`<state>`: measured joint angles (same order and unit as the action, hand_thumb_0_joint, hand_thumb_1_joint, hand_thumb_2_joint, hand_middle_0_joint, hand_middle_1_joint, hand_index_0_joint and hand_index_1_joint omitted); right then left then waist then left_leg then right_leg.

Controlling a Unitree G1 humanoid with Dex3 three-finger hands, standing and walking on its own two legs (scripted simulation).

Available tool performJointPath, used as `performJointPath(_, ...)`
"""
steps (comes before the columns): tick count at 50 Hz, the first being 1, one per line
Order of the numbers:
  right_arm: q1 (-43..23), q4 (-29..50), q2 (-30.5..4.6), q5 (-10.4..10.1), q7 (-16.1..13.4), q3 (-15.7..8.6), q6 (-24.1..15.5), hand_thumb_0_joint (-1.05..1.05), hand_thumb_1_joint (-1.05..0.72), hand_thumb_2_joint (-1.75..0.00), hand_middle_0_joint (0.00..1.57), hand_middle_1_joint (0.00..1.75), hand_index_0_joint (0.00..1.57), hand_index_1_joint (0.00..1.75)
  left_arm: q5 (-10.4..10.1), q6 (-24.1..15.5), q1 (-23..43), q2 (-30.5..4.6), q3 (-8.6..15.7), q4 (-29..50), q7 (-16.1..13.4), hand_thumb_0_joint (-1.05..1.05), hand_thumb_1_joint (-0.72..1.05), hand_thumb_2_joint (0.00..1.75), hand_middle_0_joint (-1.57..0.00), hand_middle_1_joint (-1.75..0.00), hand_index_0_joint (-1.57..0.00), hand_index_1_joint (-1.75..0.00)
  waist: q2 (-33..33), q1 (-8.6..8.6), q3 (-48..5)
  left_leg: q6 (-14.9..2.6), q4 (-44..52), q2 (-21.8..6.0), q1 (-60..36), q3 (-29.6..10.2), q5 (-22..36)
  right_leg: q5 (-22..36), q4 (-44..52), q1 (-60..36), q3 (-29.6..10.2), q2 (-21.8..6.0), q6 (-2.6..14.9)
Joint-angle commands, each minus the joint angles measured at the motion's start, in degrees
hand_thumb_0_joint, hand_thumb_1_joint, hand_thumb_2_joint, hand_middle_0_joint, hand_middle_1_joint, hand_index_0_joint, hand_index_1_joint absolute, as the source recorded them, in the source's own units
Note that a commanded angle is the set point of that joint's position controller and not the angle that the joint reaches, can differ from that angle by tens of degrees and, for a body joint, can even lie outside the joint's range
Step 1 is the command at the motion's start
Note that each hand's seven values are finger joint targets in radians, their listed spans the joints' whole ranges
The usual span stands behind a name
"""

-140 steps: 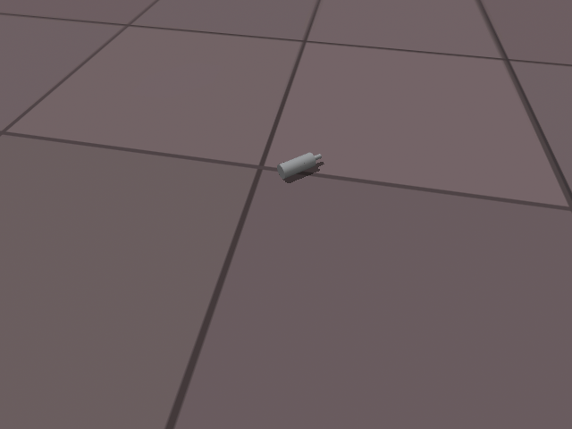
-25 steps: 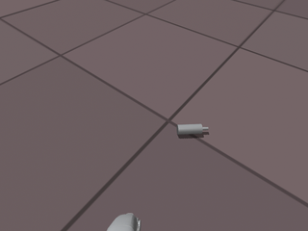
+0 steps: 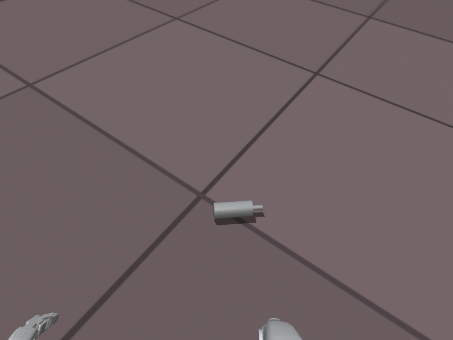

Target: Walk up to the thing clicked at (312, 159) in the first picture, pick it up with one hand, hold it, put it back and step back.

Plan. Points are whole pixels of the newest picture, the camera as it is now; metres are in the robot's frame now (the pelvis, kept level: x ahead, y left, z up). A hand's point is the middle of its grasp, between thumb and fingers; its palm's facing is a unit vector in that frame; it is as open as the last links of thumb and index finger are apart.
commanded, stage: walk up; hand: left
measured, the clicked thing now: (238, 209) +0.78 -0.11 -0.70
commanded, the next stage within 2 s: none
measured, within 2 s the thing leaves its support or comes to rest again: neither
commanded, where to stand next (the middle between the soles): +0.40 -0.32 m, yaw +6 degrees
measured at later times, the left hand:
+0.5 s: hand (152, 327) +0.17 +0.14 -0.15, palm faces +0.00 -0.96 -0.27, open 7.4 cm
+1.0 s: hand (237, 265) +0.28 -0.03 -0.13, palm faces +0.07 -0.93 -0.35, open 7.4 cm
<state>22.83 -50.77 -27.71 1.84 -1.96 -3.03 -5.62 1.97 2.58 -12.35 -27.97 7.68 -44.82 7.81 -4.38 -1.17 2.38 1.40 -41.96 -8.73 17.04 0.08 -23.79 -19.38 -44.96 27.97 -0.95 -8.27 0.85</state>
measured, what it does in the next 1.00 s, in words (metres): steps to the right: left foot, then right foot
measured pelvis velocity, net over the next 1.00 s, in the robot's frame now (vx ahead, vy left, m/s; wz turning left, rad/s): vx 0.27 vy -0.31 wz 0.06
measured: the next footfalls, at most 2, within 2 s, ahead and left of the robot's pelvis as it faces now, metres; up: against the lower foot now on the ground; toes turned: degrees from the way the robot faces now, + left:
left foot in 0.32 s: +0.23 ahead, -0.01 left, +0.00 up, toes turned +9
right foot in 0.74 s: +0.31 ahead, -0.41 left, +0.00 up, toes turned -3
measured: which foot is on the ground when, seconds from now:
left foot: down 0.00-0.02, up 0.04-0.30, down 0.32-0.74, up 0.76-1.00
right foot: down 0.00-0.34, up 0.36-0.72, down 0.74-1.00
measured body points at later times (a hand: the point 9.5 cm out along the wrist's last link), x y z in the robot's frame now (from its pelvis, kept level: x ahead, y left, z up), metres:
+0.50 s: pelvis +0.14 -0.13 +0.01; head +0.15 -0.08 +0.46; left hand +0.17 +0.19 -0.13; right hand +0.20 -0.47 -0.06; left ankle +0.19 -0.01 -0.71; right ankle +0.16 -0.28 -0.64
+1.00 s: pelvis +0.27 -0.31 +0.01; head +0.29 -0.30 +0.46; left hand +0.28 +0.02 -0.10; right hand +0.36 -0.64 -0.09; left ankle +0.34 -0.21 -0.68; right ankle +0.27 -0.41 -0.71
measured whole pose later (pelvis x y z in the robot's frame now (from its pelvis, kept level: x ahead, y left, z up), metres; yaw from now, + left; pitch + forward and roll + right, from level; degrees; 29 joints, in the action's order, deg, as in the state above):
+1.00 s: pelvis +0.27 -0.31 +0.01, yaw +4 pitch -1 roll +0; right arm 16.7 -54.0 -24.1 0.6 -1.3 -1.5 -5.0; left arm 1.6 0.2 -19.2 -24.4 4.3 -46.3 4.1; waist -1.1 4.0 3.5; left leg -1.9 -52.2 -1.8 30.3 6.0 -23.6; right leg -22.1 -39.8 16.8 6.5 -1.2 2.7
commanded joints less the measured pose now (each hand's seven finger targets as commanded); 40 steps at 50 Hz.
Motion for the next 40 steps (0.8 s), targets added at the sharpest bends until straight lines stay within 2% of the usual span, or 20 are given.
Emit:
performJointPath(1,-4.56,4.92,-6.51,-0.57,-2.05,-1.77,-0.45,0.0,-0.9,-0.9,0.2,0.3,0.2,0.3,1.66,-2.55,-17.97,-16.38,5.76,-1.28,-2.55,0.0,0.9,0.9,-0.2,-0.3,-0.2,-0.3,-18.49,12.84,-3.08,-5.15,-29.26,7.66,32.15,4.66,-9.5,-16.35,20.68,-27.69,-16.13,-5.08,4.07)
performJointPath(2,-6.03,5.99,-9.08,-1.71,-3.12,-2.73,-0.12,0.0,-0.9,-0.9,0.2,0.3,0.2,0.3,0.72,-2.97,-11.92,-18.9,5.05,1.51,-3.08,0.0,0.9,0.9,-0.2,-0.3,-0.2,-0.3,-18.27,10.13,-1.58,-4.34,-33.3,8.59,36.66,-0.29,-10.8,-18.48,31.8,-24.21,-32.45,-13.13,9.32)
performJointPath(3,-7.4,5.13,-11.73,-1.81,-3.28,-3.27,-0.22,0.0,-0.9,-0.9,0.2,0.3,0.2,0.3,-0.62,-3.02,-6.96,-18.66,4.75,3.06,-3.47,0.0,0.9,0.9,-0.2,-0.3,-0.2,-0.3,-11.5,7.46,1.44,-4.34,-33.92,5.23,32.65,-3.65,-6.88,-22.7,33.67,-17.23,-32.81,-14.38,11.21)
performJointPath(7,0.98,-2.01,-12.45,-1.88,-1.5,-3.3,-1.03,0.0,-0.9,-0.9,0.2,0.3,0.2,0.3,-0.25,-3.62,-1.52,-12.84,2.94,3.54,-4.08,0.0,0.9,0.9,-0.2,-0.3,-0.2,-0.3,-9.1,2.78,2.67,-3.83,-19.39,2.64,21.59,1.73,-1.42,-10.37,24.57,-11.43,-14.26,-6.69,13.24)
performJointPath(12,2.34,-1.61,-9.74,-1.82,-1.03,-3.06,-1.64,0.0,-0.9,-0.9,0.2,0.3,0.2,0.3,0.48,-3.32,-1.08,-10.24,1.25,5.85,-3.83,0.0,0.9,0.9,-0.2,-0.3,-0.2,-0.3,-5.93,2.9,-0.02,-3.96,-3.01,6.01,9.65,5.39,2.47,3.92,21.91,-10.21,-9.04,-6.16,14.19)
performJointPath(14,7.04,-2.64,-9.1,-1.7,-1.47,-3.51,-2.12,0.0,-0.9,-0.9,0.2,0.3,0.2,0.3,0.13,-2.47,1.77,-9.32,0.32,7.15,-3.46,0.0,0.9,0.9,-0.2,-0.3,-0.2,-0.3,-2.5,-0.92,-1.76,-4.24,7.38,7.91,-4.97,6.44,13.57,4.35,14.95,-2.83,-3.9,-3.77,11.93)
performJointPath(15,11.17,-3.5,-10.99,-1.11,-2.13,-4.38,-2.32,0.0,-0.9,-0.9,0.2,0.3,0.2,0.3,-0.07,-2.38,1.43,-6.71,-0.62,8.07,-3.26,0.0,0.9,0.9,-0.2,-0.3,-0.2,-0.3,2.64,-3.34,-4.13,-4.56,11.18,6.32,-15.05,2.46,15.1,6.26,5.89,2.43,-0.66,-1.15,9.08)
performJointPath(16,13.95,-2.94,-15.98,-0.19,-2.9,-5.95,-2.52,0.0,-0.9,-0.9,0.2,0.3,0.2,0.3,-0.28,-2.49,-0.85,-3.29,-1.61,8.85,-3.25,0.0,0.9,0.9,-0.2,-0.3,-0.2,-0.3,13.35,-4.73,-7.33,-8.44,18.71,-4.1,-22.87,-15.85,4.16,2.69,-8.27,10.22,3.37,4.22,5.24)
performJointPath(17,12.27,-0.22,-19.84,0.12,-3.7,-6.79,-2.42,0.0,-0.9,-0.9,0.2,0.3,0.2,0.3,0.12,-1.69,-3.7,-3.98,-1.08,8.36,-3.44,0.0,0.9,0.9,-0.2,-0.3,-0.2,-0.3,13.3,-2.98,-7.36,-13.26,25.17,-17.86,-23.19,-39.48,-5.03,-9.17,-19.38,18.35,-1.27,8.55,1.72)
performJointPath(18,7.7,1.75,-21.14,-1.95,-3.94,-7.1,-2.04,0.0,-0.9,-0.9,0.2,0.3,0.2,0.3,0.63,-0.47,-5.38,-10.95,0.62,6.68,-3.81,0.0,0.9,0.9,-0.2,-0.3,-0.2,-0.3,5.43,-2.46,-6.11,-16.17,26.49,-21.48,-17.62,-43.24,-10.9,-11.16,-24.44,17.29,-6.64,5.63,0.98)
performJointPath(20,1.62,2.14,-16.71,-2.26,-3.84,-5.51,-2.01,0.0,-0.9,-0.9,0.2,0.3,0.2,0.3,0.4,0.0,-5.64,-11.03,1.04,4.9,-3.81,0.0,0.9,0.9,-0.2,-0.3,-0.2,-0.3,2.4,1.05,0.23,-13.12,25.74,-15.33,-8.77,-29.51,-7.25,-5.11,-25.49,15.22,-9.17,3.17,0.63)
performJointPath(23,-1.25,2.01,-14.94,-1.35,-3.0,-4.76,-2.23,0.0,-0.9,-0.9,0.2,0.3,0.2,0.3,0.63,-0.03,-9.14,-10.11,1.61,2.57,-3.01,0.0,0.9,0.9,-0.2,-0.3,-0.2,-0.3,9.03,2.49,1.4,-13.31,23.59,-10.21,-1.82,-15.24,0.09,-0.85,-21.47,9.79,-6.3,1.39,-0.94)
performJointPath(26,-0.4,2.0,-15.84,-0.78,-2.37,-5.14,-2.45,0.0,-0.9,-0.9,0.2,0.3,0.2,0.3,0.52,0.28,-6.45,-8.93,1.68,2.86,-2.04,0.0,0.9,0.9,-0.2,-0.3,-0.2,-0.3,11.03,1.38,1.93,-13.23,23.15,-8.35,1.0,-9.68,0.52,0.21,-16.34,7.52,-3.38,0.49,-1.91)
performJointPath(31,-1.25,1.87,-19.5,-0.26,-1.72,-6.37,-1.86,0.0,-0.9,-0.9,0.2,0.3,0.2,0.3,0.48,0.4,-1.22,-8.3,2.0,4.09,-0.98,0.0,0.9,0.9,-0.2,-0.3,-0.2,-0.3,15.38,0.21,1.49,-12.54,20.91,-7.95,3.0,-7.18,-7.39,-0.69,-5.41,4.35,0.36,0.24,-1.37)
performJointPath(34,-7.19,2.48,-20.08,-0.18,-1.73,-6.26,-0.95,0.0,-0.9,-0.9,0.2,0.3,0.2,0.3,0.13,0.05,-6.11,-8.7,2.77,1.88,-1.04,0.0,0.9,0.9,-0.2,-0.3,-0.2,-0.3,16.08,4.52,-0.6,-10.79,16.38,-7.25,9.99,-3.66,-9.32,0.06,1.42,-8.75,5.12,2.07,-0.16)
performJointPath(36,-4.9,1.34,-14.88,0.34,-1.96,-4.66,0.32,0.0,-0.9,-0.9,0.2,0.3,0.2,0.3,1.0,-0.72,-13.7,-10.42,4.05,-1.63,-1.92,0.0,0.9,0.9,-0.2,-0.3,-0.2,-0.3,3.69,7.99,-4.32,-8.27,-2.53,-2.19,15.8,2.0,-8.71,-4.52,6.16,-20.27,7.64,7.04,0.08)
performJointPath(37,-4.28,1.83,-8.17,0.13,-2.07,-2.58,0.76,0.0,-0.9,-0.9,0.2,0.3,0.2,0.3,1.92,-1.34,-18.24,-14.78,5.18,-2.3,-2.71,0.0,0.9,0.9,-0.2,-0.3,-0.2,-0.3,-13.35,11.16,-2.8,-5.65,-23.09,3.55,25.64,7.04,-7.64,-17.2,17.36,-23.74,-6.74,0.01,2.68)
performJointPath(38,-7.93,4.53,-8.02,-1.48,-2.62,-2.18,0.55,0.0,-0.9,-0.9,0.2,0.3,0.2,0.3,1.32,-2.24,-15.2,-18.59,4.78,0.48,-3.4,0.0,0.9,0.9,-0.2,-0.3,-0.2,-0.3,-18.6,10.38,0.0,-3.85,-30.36,10.1,36.03,2.91,-11.6,-18.5,31.58,-20.96,-31.84,-10.94,8.35)
performJointPath(39,-9.16,4.02,-11.22,-1.76,-3.37,-3.1,0.5,0.0,-0.9,-0.9,0.2,0.3,0.2,0.3,0.21,-2.41,-10.02,-19.94,4.57,2.12,-3.74,0.0,0.9,0.9,-0.2,-0.3,-0.2,-0.3,-13.21,8.02,2.32,-3.77,-32.9,5.75,32.49,-3.38,-9.11,-18.49,33.94,-16.14,-34.93,-14.12,11.43)
performJointPath(40,-6.55,1.9,-12.75,-2.25,-2.87,-3.01,0.06,0.0,-0.9,-0.9,0.2,0.3,0.2,0.3,-0.44,-2.53,-8.01,-17.54,4.08,2.65,-4.18,0.0,0.9,0.9,-0.2,-0.3,-0.2,-0.3,-7.67,6.34,1.95,-3.89,-30.94,4.41,30.64,-3.67,-5.26,-15.65,29.31,-16.38,-28.66,-12.17,11.77)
